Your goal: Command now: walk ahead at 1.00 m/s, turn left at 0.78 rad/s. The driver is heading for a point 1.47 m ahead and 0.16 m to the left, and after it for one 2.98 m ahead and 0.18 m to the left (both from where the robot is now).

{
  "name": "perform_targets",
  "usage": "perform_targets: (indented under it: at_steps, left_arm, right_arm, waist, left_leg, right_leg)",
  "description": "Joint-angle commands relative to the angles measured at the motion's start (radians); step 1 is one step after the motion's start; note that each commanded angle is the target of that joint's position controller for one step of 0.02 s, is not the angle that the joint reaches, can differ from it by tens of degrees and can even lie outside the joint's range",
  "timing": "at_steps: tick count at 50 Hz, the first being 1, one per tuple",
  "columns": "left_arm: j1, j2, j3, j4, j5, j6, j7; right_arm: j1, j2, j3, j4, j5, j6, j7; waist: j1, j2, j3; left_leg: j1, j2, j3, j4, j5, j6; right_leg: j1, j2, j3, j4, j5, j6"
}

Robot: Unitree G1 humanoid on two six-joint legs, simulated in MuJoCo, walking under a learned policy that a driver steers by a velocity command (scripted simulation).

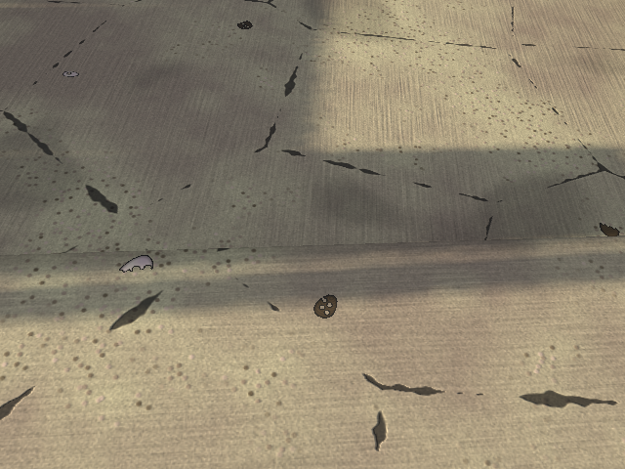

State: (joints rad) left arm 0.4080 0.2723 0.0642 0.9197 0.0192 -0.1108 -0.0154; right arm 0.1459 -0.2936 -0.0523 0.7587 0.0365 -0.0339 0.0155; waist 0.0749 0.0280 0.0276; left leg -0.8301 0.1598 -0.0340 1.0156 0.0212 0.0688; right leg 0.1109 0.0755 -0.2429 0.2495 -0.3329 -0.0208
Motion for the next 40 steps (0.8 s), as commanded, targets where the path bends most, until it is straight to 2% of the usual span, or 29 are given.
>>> perform_targets:
  at_steps: [1,4,5,6,7,8,9,10,11,12,13,14,16,19,21,24,26,28,29,30,31,32,33,34,35,36,37,38,40]
  left_arm:
    - [-0.115,0.132,0.018,-0.1,-0.005,-0.018,0.021]
    - [-0.094,0.21,0.032,-0.107,-0.007,0.013,0.043]
    - [-0.11,0.242,0.041,-0.117,-0.011,0.032,0.051]
    - [-0.157,0.273,0.05,-0.135,-0.018,0.048,0.051]
    - [-0.223,0.276,0.053,-0.162,-0.026,0.051,0.044]
    - [-0.278,0.214,0.039,-0.163,-0.042,0.037,0.029]
    - [-0.208,-0.02,-0.023,-0.221,-0.019,-0.01,0.006]
    - [-0.153,-0.014,-0.046,-0.298,-0.057,-0.06,-0.009]
    - [-0.289,0.095,-0.027,-0.312,-0.071,-0.087,-0.012]
    - [-0.34,0.096,-0.02,-0.327,-0.071,-0.09,-0.005]
    - [-0.312,0.08,-0.023,-0.316,-0.048,-0.082,0.002]
    - [-0.28,0.086,-0.018,-0.304,-0.026,-0.068,0.004]
    - [-0.27,0.106,-0.006,-0.296,-0.013,-0.038,0.011]
    - [-0.448,0.045,-0.028,-0.357,0.006,-0.023,0.017]
    - [-0.525,-0.01,-0.042,-0.389,0.003,-0.026,0.008]
    - [-0.592,0.029,-0.02,-0.421,-0.028,-0.034,-0.001]
    - [-0.618,0.054,-0.006,-0.441,-0.043,-0.041,-0.009]
    - [-0.53,0.103,0.022,-0.431,-0.047,-0.048,-0.013]
    - [-0.397,0.147,0.046,-0.406,-0.056,-0.047,-0.009]
    - [-0.177,0.177,0.06,-0.372,-0.067,-0.036,0.002]
    - [0.097,0.224,0.06,-0.319,-0.053,-0.018,0.016]
    - [0.113,0.251,0.063,-0.26,-0.032,-0.028,-0.013]
    - [0.055,0.122,0.037,-0.282,-0.033,-0.021,-0.014]
    - [0.03,0.066,0.027,-0.274,-0.021,-0.006,-0.002]
    - [0.034,0.091,0.031,-0.243,-0.01,-0.001,-0.008]
    - [0.001,0.078,0.026,-0.23,-0.002,-0.007,-0.016]
    - [-0.027,0.046,0.012,-0.218,0.009,-0.012,-0.02]
    - [-0.045,0.016,0.002,-0.209,-0.001,-0.014,-0.028]
    - [-0.034,0.015,-0.005,-0.187,-0.035,-0.015,-0.031]
  right_arm:
    - [-0.079,-0.014,0.006,-0.077,-0.004,-0.018,0.032]
    - [-0.069,-0.07,-0.022,-0.108,0.008,-0.028,0.061]
    - [0.008,-0.101,-0.039,-0.101,0.018,-0.02,0.06]
    - [0.153,-0.151,-0.064,-0.076,0.022,-0.002,0.055]
    - [0.391,-0.23,-0.103,-0.015,0.012,0.02,0.044]
    - [0.539,-0.255,-0.122,0.036,0.02,0.038,0.02]
    - [0.455,-0.266,-0.106,0.037,-0.004,0.034,0.022]
    - [0.363,-0.189,-0.071,-0.029,-0.044,-0.006,0.029]
    - [0.365,-0.125,-0.064,-0.049,-0.04,-0.032,0.032]
    - [0.33,-0.109,-0.057,-0.04,-0.037,-0.054,0.041]
    - [0.258,-0.111,-0.055,-0.057,-0.031,-0.068,0.044]
    - [0.193,-0.116,-0.055,-0.075,-0.032,-0.073,0.034]
    - [0.158,-0.1,-0.047,-0.09,-0.022,-0.069,0.013]
    - [0.215,-0.054,-0.032,-0.063,-0.01,-0.062,-0.03]
    - [0.256,-0.043,-0.029,-0.041,-0.011,-0.053,-0.038]
    - [0.329,-0.055,-0.033,-0.003,-0.007,-0.054,-0.026]
    - [0.367,-0.048,-0.034,0.031,-0.004,-0.043,-0.032]
    - [0.363,-0.074,-0.045,0.044,-0.019,-0.027,-0.039]
    - [0.334,-0.102,-0.05,0.038,-0.037,-0.019,-0.034]
    - [0.237,-0.138,-0.054,0.011,-0.056,-0.016,-0.024]
    - [0.185,-0.071,-0.031,-0.032,-0.078,-0.027,-0.018]
    - [0.429,0.054,0.006,-0.015,0.0,-0.046,-0.007]
    - [0.353,-0.028,0.003,-0.005,0.025,-0.053,-0.013]
    - [0.182,-0.07,-0.002,-0.038,0.025,-0.061,-0.009]
    - [0.079,-0.047,0.005,-0.069,0.008,-0.072,-0.008]
    - [0.033,-0.03,0.003,-0.087,-0.014,-0.079,-0.007]
    - [0.056,-0.01,0.004,-0.086,-0.008,-0.076,0.001]
    - [0.081,-0.002,0.004,-0.076,0.0,-0.067,0.002]
    - [0.066,0.011,0.011,-0.096,-0.018,-0.062,-0.002]
  waist:
    - [-0.042,0.012,0.143]
    - [-0.092,-0.067,0.063]
    - [-0.148,-0.121,0.016]
    - [-0.24,-0.169,-0.053]
    - [-0.356,-0.163,-0.154]
    - [-0.42,-0.047,-0.151]
    - [-0.223,0.377,-0.082]
    - [-0.141,0.344,-0.274]
    - [-0.193,0.13,-0.187]
    - [-0.139,-0.068,-0.079]
    - [-0.075,-0.125,-0.045]
    - [-0.035,-0.127,-0.018]
    - [-0.01,-0.106,0.017]
    - [-0.092,-0.068,0.086]
    - [-0.154,-0.012,0.083]
    - [-0.221,0.031,0.073]
    - [-0.226,0.051,0.078]
    - [-0.162,0.092,0.022]
    - [-0.079,0.115,-0.071]
    - [0.069,0.145,-0.198]
    - [0.166,0.016,-0.386]
    - [0.01,-0.576,-0.535]
    - [0.054,-0.416,-0.386]
    - [0.084,-0.225,-0.234]
    - [0.061,-0.009,-0.113]
    - [0.016,0.025,-0.057]
    - [-0.036,-0.016,-0.032]
    - [-0.063,-0.051,-0.023]
    - [-0.099,-0.061,0.025]
  left_leg:
    - [0.115,-0.022,0.078,-0.171,0.166,0.024]
    - [0.262,-0.145,0.209,-0.27,0.129,0.062]
    - [0.345,-0.188,0.237,-0.251,0.045,0.071]
    - [0.502,-0.213,0.232,-0.216,-0.052,0.096]
    - [0.793,-0.221,0.179,-0.215,-0.112,0.134]
    - [1.016,-0.191,0.069,-0.326,-0.097,0.175]
    - [1.13,-0.116,-0.258,-0.38,-0.126,0.291]
    - [1.224,0.065,-0.806,-0.661,-0.612,0.442]
    - [1.128,0.072,-0.855,-0.793,-0.696,0.362]
    - [0.966,0.051,-0.806,-0.819,-0.682,0.308]
    - [0.824,0.032,-0.751,-0.798,-0.606,0.308]
    - [0.699,-0.019,-0.675,-0.786,-0.524,0.303]
    - [0.575,-0.087,-0.526,-0.81,-0.394,0.281]
    - [0.451,-0.157,-0.319,-0.815,-0.178,0.241]
    - [0.389,-0.187,-0.245,-0.806,-0.168,0.191]
    - [0.508,-0.13,-0.284,-0.788,-0.193,0.178]
    - [0.691,-0.085,-0.308,-0.737,-0.075,0.165]
    - [0.848,-0.048,-0.297,-0.635,0.333,0.14]
    - [0.891,-0.048,-0.276,-0.496,0.583,0.121]
    - [0.791,-0.064,-0.242,-0.268,0.68,0.092]
    - [0.541,-0.124,-0.214,0.104,0.394,0.073]
    - [0.204,-0.314,-0.189,0.473,-0.472,0.003]
    - [0.048,-0.217,-0.186,0.5,-0.442,0.027]
    - [0.008,-0.179,-0.142,0.512,-0.416,0.034]
    - [0.029,-0.156,-0.113,0.452,-0.397,0.038]
    - [0.047,-0.122,-0.112,0.358,-0.36,0.042]
    - [0.094,-0.087,-0.118,0.309,-0.339,0.046]
    - [0.117,-0.07,-0.105,0.265,-0.334,0.042]
    - [0.098,-0.034,-0.081,0.155,-0.343,0.014]
  right_leg:
    - [-0.209,-0.257,0.0,-0.169,0.487,-0.055]
    - [-0.031,-0.278,-0.047,-0.018,1.113,-0.006]
    - [0.01,-0.295,-0.049,0.099,1.341,-0.006]
    - [-0.002,-0.319,-0.039,0.279,1.501,-0.019]
    - [-0.119,-0.318,-0.004,0.552,1.47,-0.036]
    - [-0.327,-0.195,-0.005,0.961,0.902,0.0]
    - [-0.735,0.021,0.119,1.381,-0.228,0.036]
    - [-0.953,0.038,0.36,1.469,-0.237,-0.01]
    - [-0.959,-0.022,0.395,1.362,-0.142,-0.061]
    - [-0.931,-0.058,0.387,1.232,-0.063,-0.075]
    - [-0.863,-0.095,0.403,1.148,-0.021,-0.058]
    - [-0.792,-0.117,0.417,1.083,0.006,-0.029]
    - [-0.722,-0.148,0.399,0.939,0.023,0.021]
    - [-0.678,-0.153,0.303,0.62,0.249,0.079]
    - [-0.567,-0.126,0.254,0.435,0.49,0.083]
    - [-0.55,-0.099,0.253,0.295,0.564,0.069]
    - [-0.624,-0.098,0.265,0.225,0.509,0.041]
    - [-0.581,-0.06,0.233,0.222,0.403,0.0]
    - [-0.455,-0.039,0.21,0.254,0.35,-0.032]
    - [-0.193,-0.088,0.235,0.314,0.325,-0.068]
    - [0.184,-0.231,0.44,0.408,0.124,-0.095]
    - [0.45,-0.468,1.096,0.12,-0.292,-0.303]
    - [0.4,-0.436,1.167,0.034,-0.446,-0.259]
    - [0.269,-0.398,0.961,0.05,-0.341,-0.229]
    - [0.094,-0.349,0.843,0.031,-0.173,-0.212]
    - [-0.021,-0.312,0.755,0.026,-0.066,-0.212]
    - [-0.109,-0.287,0.697,0.006,-0.019,-0.208]
    - [-0.154,-0.268,0.649,-0.017,0.021,-0.209]
    - [-0.242,-0.257,0.641,-0.051,0.079,-0.234]
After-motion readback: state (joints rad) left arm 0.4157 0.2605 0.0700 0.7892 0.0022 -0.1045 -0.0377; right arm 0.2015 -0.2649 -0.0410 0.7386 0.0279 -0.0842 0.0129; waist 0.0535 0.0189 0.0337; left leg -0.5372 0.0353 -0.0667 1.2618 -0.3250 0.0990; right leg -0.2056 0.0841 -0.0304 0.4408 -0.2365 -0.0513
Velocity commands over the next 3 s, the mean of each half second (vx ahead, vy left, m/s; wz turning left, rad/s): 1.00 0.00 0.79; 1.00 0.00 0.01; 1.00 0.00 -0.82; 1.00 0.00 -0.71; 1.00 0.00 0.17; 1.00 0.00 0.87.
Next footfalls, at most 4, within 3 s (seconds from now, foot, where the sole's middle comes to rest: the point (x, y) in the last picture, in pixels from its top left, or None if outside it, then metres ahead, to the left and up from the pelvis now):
0.16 left None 0.37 0.09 -0.77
0.60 right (311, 336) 0.84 0.06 -0.77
1.02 left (169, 257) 1.04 0.46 -0.77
1.44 right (258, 193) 1.46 0.28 -0.90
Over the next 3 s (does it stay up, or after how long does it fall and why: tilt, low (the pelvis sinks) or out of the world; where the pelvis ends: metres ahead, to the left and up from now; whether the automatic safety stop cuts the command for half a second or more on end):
stays up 2.65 0.01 -0.13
